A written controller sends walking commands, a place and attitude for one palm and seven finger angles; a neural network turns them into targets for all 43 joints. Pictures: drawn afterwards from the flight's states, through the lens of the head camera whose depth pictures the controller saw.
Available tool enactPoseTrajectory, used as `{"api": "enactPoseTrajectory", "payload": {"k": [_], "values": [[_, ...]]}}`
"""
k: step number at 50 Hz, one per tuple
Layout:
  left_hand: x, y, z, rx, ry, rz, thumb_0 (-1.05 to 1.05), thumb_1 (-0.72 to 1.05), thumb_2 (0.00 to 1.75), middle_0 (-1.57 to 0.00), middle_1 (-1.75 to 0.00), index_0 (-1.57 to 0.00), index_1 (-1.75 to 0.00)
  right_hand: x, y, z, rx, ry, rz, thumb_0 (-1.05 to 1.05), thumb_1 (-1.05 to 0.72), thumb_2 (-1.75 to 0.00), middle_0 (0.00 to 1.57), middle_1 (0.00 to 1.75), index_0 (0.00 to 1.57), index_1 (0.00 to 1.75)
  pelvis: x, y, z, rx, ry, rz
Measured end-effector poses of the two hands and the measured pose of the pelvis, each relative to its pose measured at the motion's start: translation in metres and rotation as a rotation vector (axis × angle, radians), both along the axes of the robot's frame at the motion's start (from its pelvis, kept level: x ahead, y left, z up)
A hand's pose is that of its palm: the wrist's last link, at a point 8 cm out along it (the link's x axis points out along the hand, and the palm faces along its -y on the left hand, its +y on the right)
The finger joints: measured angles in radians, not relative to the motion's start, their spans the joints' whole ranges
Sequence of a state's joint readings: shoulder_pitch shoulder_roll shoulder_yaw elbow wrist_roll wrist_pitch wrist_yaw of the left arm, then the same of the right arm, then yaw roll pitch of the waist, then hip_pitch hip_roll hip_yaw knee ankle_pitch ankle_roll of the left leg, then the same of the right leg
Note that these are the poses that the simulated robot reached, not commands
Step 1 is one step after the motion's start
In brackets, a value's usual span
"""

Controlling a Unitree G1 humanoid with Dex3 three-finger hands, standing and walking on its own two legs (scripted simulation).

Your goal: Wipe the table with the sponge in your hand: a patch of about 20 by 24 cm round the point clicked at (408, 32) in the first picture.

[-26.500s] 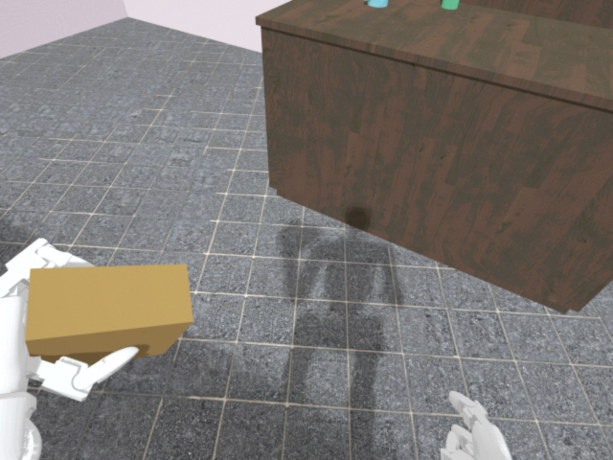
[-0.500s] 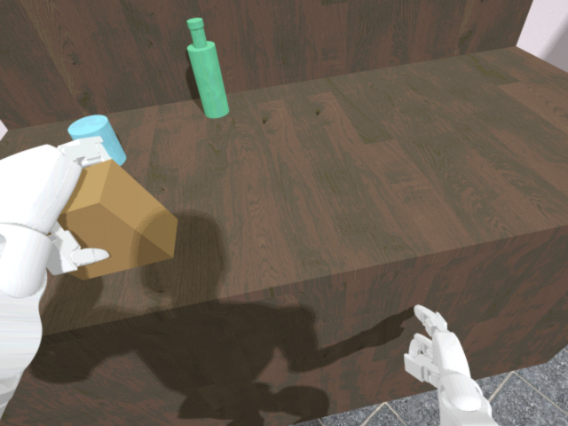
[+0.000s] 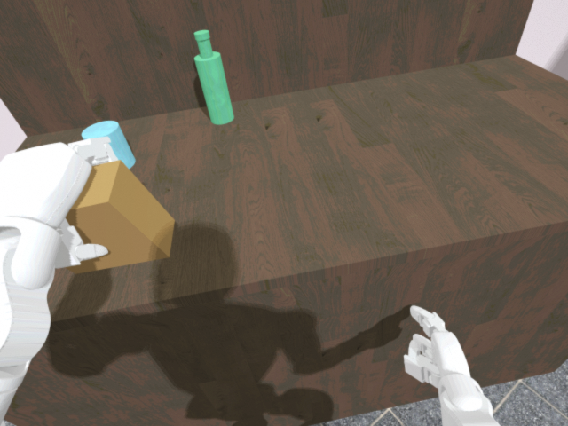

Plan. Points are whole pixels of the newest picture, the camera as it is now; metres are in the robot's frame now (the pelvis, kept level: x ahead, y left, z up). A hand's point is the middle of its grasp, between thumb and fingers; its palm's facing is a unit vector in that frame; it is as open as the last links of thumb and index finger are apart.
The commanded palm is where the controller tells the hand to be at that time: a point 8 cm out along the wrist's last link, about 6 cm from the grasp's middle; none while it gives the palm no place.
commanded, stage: turn the palm down, sponge in hand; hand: left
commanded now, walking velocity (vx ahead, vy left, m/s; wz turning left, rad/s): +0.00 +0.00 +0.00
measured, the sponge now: (106, 231) +0.25 +0.28 +0.19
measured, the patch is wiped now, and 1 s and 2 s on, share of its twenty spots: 0.05 0.05 0.05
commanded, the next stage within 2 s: move the sponge above the wiping area in 0.20 s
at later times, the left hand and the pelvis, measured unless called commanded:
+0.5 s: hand (85, 204) +0.24 +0.27 +0.25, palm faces +0.33 -0.09 -0.94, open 10.2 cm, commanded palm +0.19 +0.28 +0.31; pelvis +0.00 +0.01 +0.00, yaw +0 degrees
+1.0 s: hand (88, 212) +0.24 +0.27 +0.23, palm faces +0.32 -0.09 -0.94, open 10.2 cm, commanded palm +0.20 +0.28 +0.29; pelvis -0.01 +0.00 +0.00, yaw +0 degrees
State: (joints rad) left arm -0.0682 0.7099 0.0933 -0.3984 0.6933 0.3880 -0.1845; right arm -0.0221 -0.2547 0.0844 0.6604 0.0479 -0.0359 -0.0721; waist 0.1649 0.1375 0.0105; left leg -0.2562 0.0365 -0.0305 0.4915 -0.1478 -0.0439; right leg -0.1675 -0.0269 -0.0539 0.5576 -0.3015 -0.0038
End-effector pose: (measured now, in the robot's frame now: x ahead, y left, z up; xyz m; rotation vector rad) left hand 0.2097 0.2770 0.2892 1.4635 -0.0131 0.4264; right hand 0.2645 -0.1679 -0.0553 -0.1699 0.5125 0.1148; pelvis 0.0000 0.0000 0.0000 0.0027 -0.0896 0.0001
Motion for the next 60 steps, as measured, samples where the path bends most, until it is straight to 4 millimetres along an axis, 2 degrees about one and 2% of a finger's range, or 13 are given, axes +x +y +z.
{"api": "enactPoseTrajectory", "payload": {"k": [7, 18, 26, 35, 42, 53, 60], "values": [[-0.001, 0.005, 0.009, -0.006, -0.028, 0.02, -0.01, -0.52, 1.04, -0.74, -1.32, -0.74, -1.33, -0.001, -0.001, 0.0, 0.011, -0.002, -0.008, 0.01, -0.9, -0.9, 0.2, 0.3, 0.2, 0.31, 0.001, 0.0, 0.0, 0.0, 0.001, -0.005], [0.002, 0.005, 0.0, -0.018, -0.007, -0.007, -0.01, -0.52, 1.04, -0.74, -1.32, -0.73, -1.34, -0.002, 0.0, 0.002, -0.003, -0.006, -0.018, 0.01, -0.9, -0.9, 0.2, 0.3, 0.2, 0.31, 0.002, 0.006, 0.001, 0.001, 0.002, -0.005], [-0.004, -0.005, 0.002, -0.03, -0.056, -0.064, -0.01, -0.52, 1.04, -0.74, -1.32, -0.74, -1.33, -0.004, 0.003, 0.003, 0.002, -0.001, -0.023, 0.01, -0.9, -0.9, 0.2, 0.3, 0.18, 0.3, 0.002, 0.01, 0.002, 0.002, 0.004, -0.01], [-0.007, -0.001, 0.0, -0.05, -0.077, -0.043, -0.01, -0.52, 1.04, -0.74, -1.32, -0.74, -1.33, -0.006, 0.007, 0.005, 0.007, 0.0, -0.013, 0.01, -0.9, -0.9, 0.21, 0.3, 0.18, 0.3, -0.001, 0.01, 0.002, 0.001, 0.001, -0.01], [-0.012, -0.007, -0.006, -0.052, -0.063, -0.051, -0.01, -0.52, 1.04, -0.74, -1.32, -0.74, -1.33, -0.007, 0.007, 0.006, 0.011, -0.01, -0.006, 0.01, -0.9, -0.9, 0.21, 0.3, 0.18, 0.3, -0.002, 0.008, 0.001, 0.001, -0.004, -0.01], [-0.001, -0.001, -0.011, -0.036, -0.017, -0.002, -0.01, -0.52, 1.04, -0.74, -1.32, -0.74, -1.33, -0.009, 0.005, 0.008, 0.014, -0.031, -0.005, 0.01, -0.9, -0.9, 0.21, 0.3, 0.19, 0.3, -0.007, 0.002, 0.001, 0.001, -0.01, -0.006], [0.014, 0.001, -0.02, -0.028, 0.047, 0.024, -0.01, -0.52, 1.04, -0.74, -1.32, -0.74, -1.34, -0.011, -0.002, 0.006, 0.003, -0.03, -0.017, 0.01, -0.9, -0.9, 0.21, 0.3, 0.2, 0.3, -0.008, 0.0, 0.0, 0.001, -0.007, 0.0]]}}
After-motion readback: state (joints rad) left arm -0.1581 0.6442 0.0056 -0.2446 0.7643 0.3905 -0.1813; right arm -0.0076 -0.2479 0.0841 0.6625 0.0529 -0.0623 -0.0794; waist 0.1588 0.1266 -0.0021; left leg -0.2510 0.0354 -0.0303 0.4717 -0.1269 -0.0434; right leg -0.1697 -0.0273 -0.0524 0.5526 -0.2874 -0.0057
